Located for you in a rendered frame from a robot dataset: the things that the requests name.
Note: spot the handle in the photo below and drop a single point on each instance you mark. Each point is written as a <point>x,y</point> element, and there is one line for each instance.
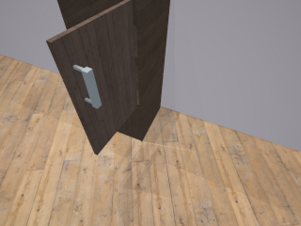
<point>89,78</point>

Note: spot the cupboard door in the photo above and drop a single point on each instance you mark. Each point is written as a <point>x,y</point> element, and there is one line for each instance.
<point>106,44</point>

